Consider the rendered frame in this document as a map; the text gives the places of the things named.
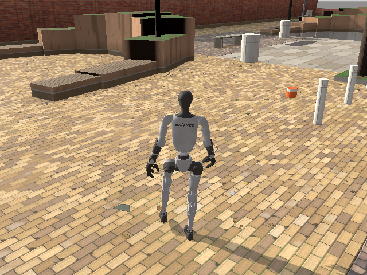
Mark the robot right forearm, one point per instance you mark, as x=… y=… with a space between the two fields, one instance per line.
x=210 y=150

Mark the robot left upper arm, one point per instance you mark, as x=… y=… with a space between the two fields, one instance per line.
x=163 y=130

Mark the humanoid robot head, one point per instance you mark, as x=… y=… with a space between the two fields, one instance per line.
x=185 y=100

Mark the robot left hand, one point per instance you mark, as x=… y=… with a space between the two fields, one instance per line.
x=149 y=170

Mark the left robot thigh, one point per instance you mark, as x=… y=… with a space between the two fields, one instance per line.
x=168 y=169

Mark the robot left forearm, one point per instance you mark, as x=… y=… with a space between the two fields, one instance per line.
x=154 y=153

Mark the robot right upper arm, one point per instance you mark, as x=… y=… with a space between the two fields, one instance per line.
x=205 y=130

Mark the robot right hand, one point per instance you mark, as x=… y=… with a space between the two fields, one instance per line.
x=207 y=159

